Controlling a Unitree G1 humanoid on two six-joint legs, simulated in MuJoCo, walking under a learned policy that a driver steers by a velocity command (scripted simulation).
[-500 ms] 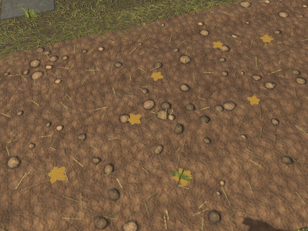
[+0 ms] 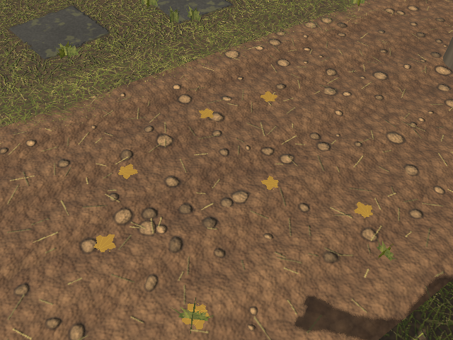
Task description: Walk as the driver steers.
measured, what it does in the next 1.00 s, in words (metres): walks ahead: right foot, then left foot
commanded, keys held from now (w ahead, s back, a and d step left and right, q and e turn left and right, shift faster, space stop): w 0.76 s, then q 0.24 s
